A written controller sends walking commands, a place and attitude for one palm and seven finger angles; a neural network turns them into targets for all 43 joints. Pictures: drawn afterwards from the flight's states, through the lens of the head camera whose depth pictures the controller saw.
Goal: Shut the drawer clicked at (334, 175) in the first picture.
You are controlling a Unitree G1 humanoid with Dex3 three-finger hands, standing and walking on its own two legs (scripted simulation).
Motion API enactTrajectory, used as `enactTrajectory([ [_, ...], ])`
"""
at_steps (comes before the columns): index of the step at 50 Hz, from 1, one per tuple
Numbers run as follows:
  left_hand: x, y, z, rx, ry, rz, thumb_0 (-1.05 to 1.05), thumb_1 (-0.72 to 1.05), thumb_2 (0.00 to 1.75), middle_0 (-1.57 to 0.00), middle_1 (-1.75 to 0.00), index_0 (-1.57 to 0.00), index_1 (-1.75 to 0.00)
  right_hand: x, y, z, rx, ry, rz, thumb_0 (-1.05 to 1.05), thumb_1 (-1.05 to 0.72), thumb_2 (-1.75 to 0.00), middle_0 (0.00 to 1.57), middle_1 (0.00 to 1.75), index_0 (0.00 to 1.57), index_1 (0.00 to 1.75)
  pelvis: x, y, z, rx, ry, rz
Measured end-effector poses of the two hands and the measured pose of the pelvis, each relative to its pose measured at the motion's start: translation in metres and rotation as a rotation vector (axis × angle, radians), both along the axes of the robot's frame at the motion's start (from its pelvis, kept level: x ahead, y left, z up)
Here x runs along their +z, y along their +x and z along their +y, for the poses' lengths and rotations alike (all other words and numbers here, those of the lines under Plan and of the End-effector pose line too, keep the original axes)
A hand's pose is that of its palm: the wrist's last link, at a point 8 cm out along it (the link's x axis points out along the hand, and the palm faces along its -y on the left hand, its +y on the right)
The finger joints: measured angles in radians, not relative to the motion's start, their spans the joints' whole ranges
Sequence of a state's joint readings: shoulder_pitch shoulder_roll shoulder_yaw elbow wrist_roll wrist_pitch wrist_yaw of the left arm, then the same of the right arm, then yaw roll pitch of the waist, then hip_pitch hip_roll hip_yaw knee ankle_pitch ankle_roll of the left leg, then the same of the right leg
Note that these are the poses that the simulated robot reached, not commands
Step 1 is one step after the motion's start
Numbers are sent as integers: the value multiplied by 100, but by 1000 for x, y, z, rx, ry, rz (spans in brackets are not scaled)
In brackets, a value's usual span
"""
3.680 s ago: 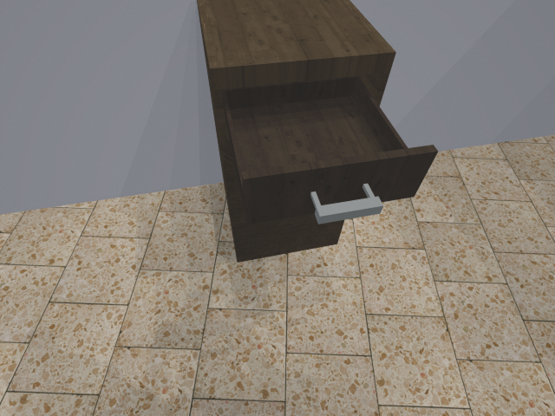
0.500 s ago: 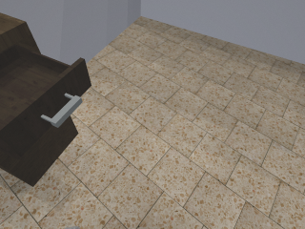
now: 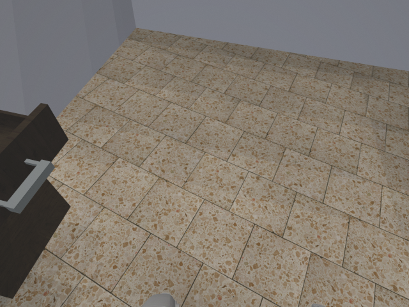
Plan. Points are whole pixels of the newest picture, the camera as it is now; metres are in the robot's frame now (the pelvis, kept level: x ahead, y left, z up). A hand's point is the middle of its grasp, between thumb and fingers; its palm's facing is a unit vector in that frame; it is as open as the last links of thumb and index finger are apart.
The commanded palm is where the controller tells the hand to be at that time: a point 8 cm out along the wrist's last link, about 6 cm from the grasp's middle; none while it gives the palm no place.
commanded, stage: walk to a spot facing it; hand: left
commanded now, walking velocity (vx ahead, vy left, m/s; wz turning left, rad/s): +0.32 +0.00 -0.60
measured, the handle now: (22, 183) +0.34 +0.47 -0.05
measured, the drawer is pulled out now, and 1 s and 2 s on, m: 0.29 0.29 0.29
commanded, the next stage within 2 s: turn to face it in 1.72 s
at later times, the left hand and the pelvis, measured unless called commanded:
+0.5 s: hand (141, 229) +0.31 +0.20 -0.17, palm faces -0.30 -0.94 -0.14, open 7.4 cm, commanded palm none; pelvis +0.16 +0.05 +0.00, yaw -19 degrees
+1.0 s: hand (185, 172) +0.50 +0.11 -0.16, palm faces -0.49 -0.84 -0.23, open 7.3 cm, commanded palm none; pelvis +0.36 -0.04 +0.00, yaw -34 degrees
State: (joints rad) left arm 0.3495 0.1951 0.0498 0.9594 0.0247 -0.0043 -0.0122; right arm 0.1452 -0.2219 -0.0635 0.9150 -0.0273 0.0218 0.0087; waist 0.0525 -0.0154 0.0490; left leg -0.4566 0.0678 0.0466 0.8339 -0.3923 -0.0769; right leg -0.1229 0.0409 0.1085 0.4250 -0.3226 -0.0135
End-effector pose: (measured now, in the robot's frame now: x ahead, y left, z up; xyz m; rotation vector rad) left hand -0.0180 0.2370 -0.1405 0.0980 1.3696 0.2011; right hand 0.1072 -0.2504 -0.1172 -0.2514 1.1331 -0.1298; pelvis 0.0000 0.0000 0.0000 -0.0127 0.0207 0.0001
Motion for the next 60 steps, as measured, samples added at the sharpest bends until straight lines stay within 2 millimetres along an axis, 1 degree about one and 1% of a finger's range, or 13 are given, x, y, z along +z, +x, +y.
enactTrajectory([
  [4, -18, -2, 24, -7, -30, 90, 0, 90, 90, -20, -30, -21, -30, 9, 47, 25, 5, -28, -122, 0, -91, -90, 20, 30, 20, 29, -11, 23, 24, -57, -9, -2],
  [7, -26, 20, 42, -52, -42, 130, 1, 90, 90, -20, -30, -20, -30, 16, 58, 41, -19, -41, -173, 0, -91, -90, 20, 30, 20, 29, -12, 39, 37, -115, -13, -16],
  [13, -14, 121, 65, -158, -46, 20, 1, 91, 90, -19, -30, -20, -30, 20, 19, 64, -153, -29, -44, 0, -91, -90, 20, 30, 20, 30, 6, 76, 51, -176, -40, -12],
  [18, -6, 213, 61, -260, -38, -75, 0, 91, 90, -19, -30, -20, -30, 16, -30, 66, -322, -47, 99, -1, -94, -90, 20, 30, 21, 30, 8, 109, 58, -240, -42, -4],
  [22, -6, 284, 41, -348, -45, -119, 0, 91, 90, -19, -30, -20, -30, 10, -69, 78, -435, -27, 231, -1, -93, -90, 20, 30, 20, 29, 5, 138, 54, -290, -34, -2],
  [26, -8, 353, 4, -447, -71, -159, 0, 91, 90, -19, -30, -20, -30, 5, -96, 101, -530, 24, 367, 0, -92, -90, 20, 30, 20, 29, -1, 168, 45, -334, -25, -1],
  [30, -11, 423, -49, -553, -104, -215, 0, 91, 90, -19, -30, -20, -30, -1, -106, 123, -614, 101, 490, 0, -92, -90, 20, 30, 20, 29, -10, 200, 28, -377, -24, 2],
  [33, -16, 469, -88, -615, -117, -270, 0, 91, 90, -19, -30, -20, -30, -9, -98, 127, -674, 157, 548, 0, -91, -90, 20, 30, 20, 29, -21, 228, 8, -419, -17, -5],
  [37, -20, 500, -113, -632, -104, -298, 0, 91, 90, -19, -30, -20, -30, -28, -51, 101, -722, 186, 499, 1, -91, -90, 20, 30, 20, 29, -28, 261, -17, -475, -10, -27],
  [44, -3, 513, -104, -654, -19, -165, 0, 92, 90, -20, -30, -20, -30, -24, 108, 10, -680, 105, 113, 1, -92, -90, 20, 30, 20, 29, -6, 313, -38, -542, -5, -24],
  [49, 7, 530, -86, -643, 19, -99, 0, 92, 90, -20, -30, -20, -30, -9, 201, -39, -623, 51, -49, 0, -93, -90, 20, 30, 20, 29, 0, 355, -43, -581, 7, -4],
  [57, -9, 566, -63, -589, 21, 22, 0, 91, 90, -20, -30, -20, -30, 2, 328, -71, -540, -13, -145, 0, -92, -90, 20, 30, 20, 29, -9, 440, -46, -639, -7, 12],
  [60, -22, 592, -61, -613, 17, 77, 0, 91, 90, -20, -30, -20, -30, 5, 356, -71, -553, -44, -189, 0, -92, -90, 20, 30, 20, 29, -15, 468, -47, -693, -2, -7],
])
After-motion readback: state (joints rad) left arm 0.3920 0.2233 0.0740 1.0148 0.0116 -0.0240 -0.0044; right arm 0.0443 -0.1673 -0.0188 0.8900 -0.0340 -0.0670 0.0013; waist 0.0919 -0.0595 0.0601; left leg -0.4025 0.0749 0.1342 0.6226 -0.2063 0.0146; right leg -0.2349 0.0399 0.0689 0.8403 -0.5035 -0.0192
